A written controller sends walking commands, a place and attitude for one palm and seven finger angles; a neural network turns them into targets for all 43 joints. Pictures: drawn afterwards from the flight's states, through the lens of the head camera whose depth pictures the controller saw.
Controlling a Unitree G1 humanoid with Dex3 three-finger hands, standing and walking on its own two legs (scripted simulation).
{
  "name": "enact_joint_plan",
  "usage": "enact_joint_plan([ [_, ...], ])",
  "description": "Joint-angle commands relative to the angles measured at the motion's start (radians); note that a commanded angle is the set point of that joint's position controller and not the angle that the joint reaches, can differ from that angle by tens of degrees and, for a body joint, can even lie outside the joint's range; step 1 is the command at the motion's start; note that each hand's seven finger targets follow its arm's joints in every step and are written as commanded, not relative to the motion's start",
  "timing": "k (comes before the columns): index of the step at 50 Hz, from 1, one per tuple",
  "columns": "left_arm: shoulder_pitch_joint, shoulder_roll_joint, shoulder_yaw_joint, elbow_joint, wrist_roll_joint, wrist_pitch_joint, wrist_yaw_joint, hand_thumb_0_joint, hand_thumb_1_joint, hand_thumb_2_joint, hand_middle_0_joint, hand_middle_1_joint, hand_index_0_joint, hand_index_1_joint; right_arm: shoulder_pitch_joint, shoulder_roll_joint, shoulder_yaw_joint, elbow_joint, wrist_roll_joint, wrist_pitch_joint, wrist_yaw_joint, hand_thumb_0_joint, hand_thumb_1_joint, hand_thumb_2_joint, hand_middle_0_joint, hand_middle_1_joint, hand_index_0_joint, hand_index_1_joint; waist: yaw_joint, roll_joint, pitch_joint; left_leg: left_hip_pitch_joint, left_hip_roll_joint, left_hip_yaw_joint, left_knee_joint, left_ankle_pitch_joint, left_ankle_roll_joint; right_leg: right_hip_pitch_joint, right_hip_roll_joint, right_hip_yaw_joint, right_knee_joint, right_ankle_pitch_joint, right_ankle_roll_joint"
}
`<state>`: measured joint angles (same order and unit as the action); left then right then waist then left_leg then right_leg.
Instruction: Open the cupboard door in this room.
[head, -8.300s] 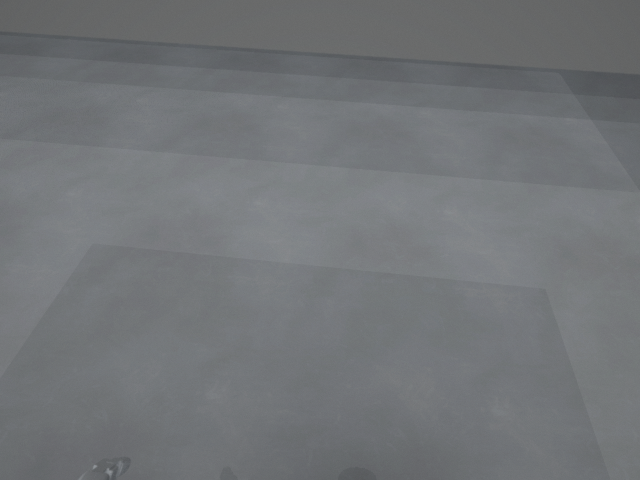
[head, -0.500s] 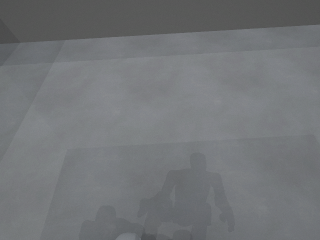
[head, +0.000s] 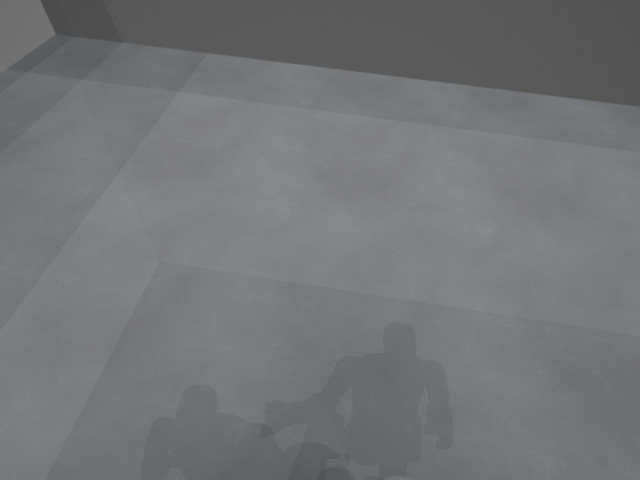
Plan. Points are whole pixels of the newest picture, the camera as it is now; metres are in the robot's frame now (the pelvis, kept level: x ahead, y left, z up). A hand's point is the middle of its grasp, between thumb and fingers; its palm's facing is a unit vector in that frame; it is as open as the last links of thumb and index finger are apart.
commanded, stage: turn or walk to find it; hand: left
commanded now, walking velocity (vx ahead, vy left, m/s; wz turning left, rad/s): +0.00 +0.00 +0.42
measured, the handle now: out of the picture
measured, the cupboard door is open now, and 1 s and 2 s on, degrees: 0 0 0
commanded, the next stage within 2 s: none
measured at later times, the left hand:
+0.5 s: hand out of the picture -0.01 +0.13 -0.15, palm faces +0.26 -0.92 -0.28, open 7.4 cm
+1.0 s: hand out of the picture -0.12 +0.19 -0.17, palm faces +0.47 -0.84 -0.26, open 7.4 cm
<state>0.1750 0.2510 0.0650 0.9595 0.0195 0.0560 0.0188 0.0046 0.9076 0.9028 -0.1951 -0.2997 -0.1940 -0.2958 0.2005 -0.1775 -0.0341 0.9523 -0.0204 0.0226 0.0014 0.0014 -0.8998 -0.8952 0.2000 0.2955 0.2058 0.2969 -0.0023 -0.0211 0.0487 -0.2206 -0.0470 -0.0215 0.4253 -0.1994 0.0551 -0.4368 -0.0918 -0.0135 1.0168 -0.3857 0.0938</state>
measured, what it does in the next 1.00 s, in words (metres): steps on the spot, turning left: right foot, then left foot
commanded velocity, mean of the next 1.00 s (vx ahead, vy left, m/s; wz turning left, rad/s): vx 0.00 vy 0.00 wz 0.42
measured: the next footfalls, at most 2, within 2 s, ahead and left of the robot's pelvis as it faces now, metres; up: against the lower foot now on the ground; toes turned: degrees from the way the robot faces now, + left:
right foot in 0.20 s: +0.03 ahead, -0.14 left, +0.00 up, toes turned +3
left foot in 0.72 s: -0.08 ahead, +0.09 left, +0.00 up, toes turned +25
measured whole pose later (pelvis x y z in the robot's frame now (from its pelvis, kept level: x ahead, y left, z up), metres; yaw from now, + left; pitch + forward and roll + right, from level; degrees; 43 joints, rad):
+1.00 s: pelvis -0.08 -0.03 +0.00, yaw +26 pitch -1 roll +0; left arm 0.20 0.25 0.06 0.97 0.02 0.06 0.01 0.01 0.91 0.90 -0.20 -0.30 -0.19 -0.30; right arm 0.16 -0.19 -0.03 0.95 -0.02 0.03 0.00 0.00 -0.90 -0.90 0.20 0.30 0.20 0.30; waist 0.02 -0.01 0.05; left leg -0.22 -0.02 -0.01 0.47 -0.23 0.02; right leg -0.43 -0.09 -0.04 0.99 -0.42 0.08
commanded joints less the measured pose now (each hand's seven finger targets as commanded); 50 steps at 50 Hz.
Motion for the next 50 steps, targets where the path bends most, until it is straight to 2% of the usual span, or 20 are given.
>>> enact_joint_plan([
  [1, -0.061, 0.05, 0.008, -0.107, -0.007, -0.022, 0.002, 0.0, 0.9, 0.9, -0.2, -0.3, -0.2, -0.3, 0.077, -0.212, -0.062, -0.043, -0.005, -0.011, -0.019, 0.0, -0.9, -0.9, 0.2, 0.3, 0.2, 0.3, -0.045, 0.154, -0.066, 0.117, 0.283, -0.32, -0.106, 0.307, 0.128, -0.054, 0.018, 0.01, -0.108, -0.067, -0.007],
  [5, -0.029, 0.04, 0.002, -0.107, -0.015, -0.033, 0.006, 0.0, 0.9, 0.9, -0.2, -0.3, -0.2, -0.3, 0.06, -0.216, -0.069, -0.045, -0.007, -0.005, -0.016, 0.0, -0.9, -0.9, 0.2, 0.3, 0.2, 0.3, -0.026, 0.178, -0.105, 0.08, 0.251, -0.34, -0.05, 0.401, 0.116, 0.079, 0.061, -0.007, -0.318, -0.044, -0.026],
  [8, 0.063, 0.06, 0.009, -0.083, -0.018, -0.047, 0.012, 0.0, 0.9, 0.9, -0.2, -0.3, -0.2, -0.3, 0.035, -0.195, -0.069, -0.053, 0.004, -0.002, -0.012, 0.0, -0.9, -0.9, 0.2, 0.3, 0.2, 0.3, 0.024, 0.133, -0.137, -0.082, 0.18, -0.315, 0.022, 0.26, 0.045, 0.335, 0.049, -0.009, -0.619, 0.18, -0.039],
  [9, 0.09, 0.117, 0.02, -0.08, -0.008, -0.057, 0.017, 0.0, 0.9, 0.9, -0.2, -0.3, -0.2, -0.3, 0.052, -0.147, -0.064, -0.059, 0.012, -0.003, -0.006, 0.0, -0.9, -0.9, 0.2, 0.3, 0.2, 0.3, 0.032, -0.021, -0.159, -0.236, 0.108, -0.241, 0.122, 0.067, -0.015, 0.495, -0.088, 0.112, -0.71, 0.189, -0.076],
  [10, 0.106, 0.204, 0.038, -0.084, 0.006, -0.063, 0.023, 0.0, 0.9, 0.9, -0.2, -0.3, -0.2, -0.3, 0.036, -0.098, -0.055, -0.086, 0.013, -0.004, -0.002, 0.0, -0.9, -0.9, 0.2, 0.3, 0.2, 0.3, 0.051, -0.268, -0.129, -0.395, -0.032, -0.055, 0.346, -0.29, -0.084, 0.519, -0.338, 0.352, -0.747, 0.276, -0.184],
  [11, 0.092, 0.203, 0.032, -0.098, -0.002, -0.056, 0.024, 0.0, 0.9, 0.9, -0.2, -0.3, -0.2, -0.3, 0.017, -0.147, -0.072, -0.087, 0.002, 0.008, -0.005, 0.0, -0.9, -0.9, 0.2, 0.3, 0.2, 0.3, 0.051, -0.196, -0.102, -0.356, -0.002, -0.069, 0.543, -0.381, -0.083, 0.346, -0.408, 0.35, -0.755, 0.291, -0.257],
  [13, -0.045, 0.13, 0.025, -0.126, -0.007, -0.057, 0.024, 0.0, 0.9, 0.9, -0.2, -0.3, -0.2, -0.3, 0.062, -0.148, -0.08, -0.037, -0.006, 0.037, 0.004, 0.0, -0.9, -0.9, 0.2, 0.3, 0.2, 0.3, -0.015, -0.149, 0.003, -0.334, 0.034, -0.089, 0.731, -0.255, -0.086, 0.179, -0.288, 0.226, -0.805, 0.078, -0.225],
  [16, -0.06, 0.076, 0.005, -0.128, -0.007, -0.066, 0.018, 0.0, 0.9, 0.9, -0.2, -0.3, -0.2, -0.3, 0.113, -0.122, -0.074, -0.002, -0.006, 0.042, 0.015, 0.0, -0.9, -0.9, 0.2, 0.3, 0.2, 0.3, -0.042, -0.105, 0.032, -0.336, 0.054, -0.037, 0.802, -0.136, -0.11, 0.189, -0.193, 0.048, -0.757, 0.225, -0.176],
  [20, 0.032, 0.074, 0.006, -0.096, -0.006, -0.071, 0.017, 0.0, 0.9, 0.9, -0.2, -0.3, -0.2, -0.3, 0.077, -0.133, -0.073, -0.005, -0.005, 0.044, 0.013, 0.0, -0.9, -0.9, 0.2, 0.3, 0.2, 0.3, -0.003, -0.155, 0.01, -0.362, 0.071, -0.028, 0.786, -0.112, -0.135, 0.274, -0.202, 0.029, -0.752, 0.259, -0.183],
  [24, 0.065, 0.105, 0.017, -0.08, 0.004, -0.067, 0.02, 0.0, 0.9, 0.9, -0.2, -0.3, -0.2, -0.3, 0.014, -0.129, -0.064, -0.02, -0.003, 0.044, 0.012, 0.0, -0.9, -0.9, 0.2, 0.3, 0.2, 0.3, 0.019, -0.132, 0.006, -0.326, 0.099, 0.0, 0.669, -0.182, -0.139, 0.287, -0.253, 0.03, -0.741, 0.25, -0.22],
  [30, 0.122, 0.151, 0.032, -0.044, 0.014, -0.059, 0.014, 0.0, 0.9, 0.9, -0.2, -0.3, -0.2, -0.3, -0.06, -0.104, -0.042, -0.047, 0.012, 0.022, 0.01, 0.0, -0.9, -0.9, 0.2, 0.3, 0.2, 0.3, 0.056, -0.188, -0.057, -0.193, 0.084, 0.076, 0.359, -0.278, -0.118, 0.349, -0.284, -0.001, -0.643, 0.49, -0.245],
  [32, 0.116, 0.161, 0.034, -0.038, 0.013, -0.056, 0.012, 0.0, 0.9, 0.9, -0.2, -0.3, -0.2, -0.3, -0.028, -0.104, -0.038, -0.042, 0.015, 0.013, 0.007, 0.0, -0.9, -0.9, 0.2, 0.3, 0.2, 0.3, 0.039, -0.18, -0.093, -0.121, 0.066, 0.104, 0.233, -0.229, -0.108, 0.354, -0.274, -0.026, -0.587, 0.553, -0.226],
  [34, 0.087, 0.156, 0.034, -0.035, 0.001, -0.049, 0.01, 0.0, 0.9, 0.9, -0.2, -0.3, -0.2, -0.3, 0.039, -0.126, -0.041, -0.024, 0.013, 0.001, 0.007, 0.0, -0.9, -0.9, 0.2, 0.3, 0.2, 0.3, -0.01, -0.126, -0.125, 0.048, 0.067, 0.106, 0.008, -0.009, -0.094, 0.279, -0.237, -0.105, -0.473, 0.486, -0.151],
  [35, 0.094, 0.123, 0.027, -0.046, -0.007, -0.043, 0.008, 0.0, 0.9, 0.9, -0.2, -0.3, -0.2, -0.3, 0.069, -0.186, -0.052, -0.02, 0.01, -0.01, 0.007, 0.0, -0.9, -0.9, 0.2, 0.3, 0.2, 0.3, -0.028, 0.028, -0.155, 0.191, 0.164, -0.013, -0.079, 0.112, -0.063, 0.147, -0.177, -0.147, -0.318, 0.329, -0.098],
  [36, 0.089, 0.052, 0.01, -0.081, -0.011, -0.037, 0.002, 0.0, 0.9, 0.9, -0.2, -0.3, -0.2, -0.3, 0.095, -0.281, -0.075, -0.026, 0.003, -0.014, 0.001, 0.0, -0.9, -0.9, 0.2, 0.3, 0.2, 0.3, -0.045, 0.329, -0.134, 0.283, 0.412, -0.322, -0.095, 0.456, 0.045, -0.126, -0.048, -0.174, -0.129, -0.161, -0.022],
  [37, 0.028, 0.063, 0.0, -0.097, -0.002, -0.024, 0.007, 0.0, 0.9, 0.9, -0.2, -0.3, -0.2, -0.3, 0.126, -0.312, -0.079, -0.012, 0.002, -0.002, -0.005, 0.0, -0.9, -0.9, 0.2, 0.3, 0.2, 0.3, -0.07, 0.264, -0.125, 0.203, 0.475, -0.315, -0.087, 0.534, 0.131, -0.109, -0.034, -0.087, -0.007, -0.263, -0.027],
  [38, 0.012, 0.07, 0.006, -0.094, 0.0, -0.019, 0.005, 0.0, 0.9, 0.9, -0.2, -0.3, -0.2, -0.3, 0.096, -0.283, -0.07, -0.014, -0.002, -0.003, -0.009, 0.0, -0.9, -0.9, 0.2, 0.3, 0.2, 0.3, -0.054, 0.206, -0.101, 0.141, 0.434, -0.26, -0.097, 0.421, 0.142, -0.094, -0.042, -0.05, 0.045, -0.213, -0.036],
  [40, 0.01, 0.079, 0.013, -0.069, -0.001, -0.016, -0.002, 0.0, 0.9, 0.9, -0.2, -0.3, -0.2, -0.3, -0.012, -0.235, -0.056, -0.041, -0.001, -0.006, -0.021, 0.0, -0.9, -0.9, 0.2, 0.3, 0.2, 0.3, -0.022, 0.258, -0.044, 0.08, 0.347, -0.21, -0.101, 0.333, 0.109, -0.121, -0.043, -0.021, 0.087, -0.099, -0.027],
  [42, 0.033, 0.073, 0.013, -0.051, -0.002, -0.02, -0.009, 0.0, 0.9, 0.9, -0.2, -0.3, -0.2, -0.3, -0.042, -0.218, -0.046, -0.051, -0.001, -0.01, -0.022, 0.0, -0.9, -0.9, 0.2, 0.3, 0.2, 0.3, -0.005, 0.198, -0.019, 0.062, 0.289, -0.158, -0.097, 0.379, 0.088, -0.096, -0.024, -0.023, 0.084, -0.041, -0.02],
  [50, -0.003, 0.054, 0.003, -0.085, -0.007, -0.021, -0.002, 0.0, 0.9, 0.9, -0.2, -0.3, -0.2, -0.3, 0.002, -0.233, -0.061, -0.054, -0.003, -0.004, -0.015, 0.0, -0.9, -0.9, 0.2, 0.3, 0.2, 0.3, -0.026, 0.172, -0.044, 0.07, 0.283, -0.239, -0.095, 0.275, 0.115, -0.023, 0.013, -0.022, -0.129, -0.067, -0.011],
])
